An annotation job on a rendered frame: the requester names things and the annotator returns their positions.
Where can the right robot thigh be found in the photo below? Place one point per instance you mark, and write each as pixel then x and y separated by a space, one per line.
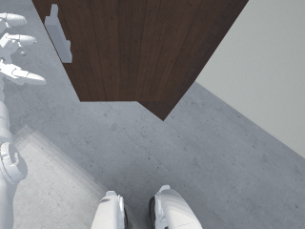
pixel 175 209

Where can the cupboard door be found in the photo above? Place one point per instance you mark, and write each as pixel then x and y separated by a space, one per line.
pixel 130 50

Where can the robot left forearm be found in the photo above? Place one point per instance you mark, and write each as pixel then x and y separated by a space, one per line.
pixel 5 134

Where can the handle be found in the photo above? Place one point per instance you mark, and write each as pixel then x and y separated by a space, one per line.
pixel 58 38

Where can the left robot thigh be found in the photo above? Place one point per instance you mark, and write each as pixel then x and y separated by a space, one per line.
pixel 110 210

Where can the left robot upper arm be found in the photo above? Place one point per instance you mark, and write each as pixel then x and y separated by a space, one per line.
pixel 13 169

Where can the robot thigh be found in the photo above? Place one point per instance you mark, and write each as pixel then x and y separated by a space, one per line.
pixel 110 210
pixel 175 209

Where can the left robot hand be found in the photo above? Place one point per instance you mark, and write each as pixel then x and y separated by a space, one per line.
pixel 9 45

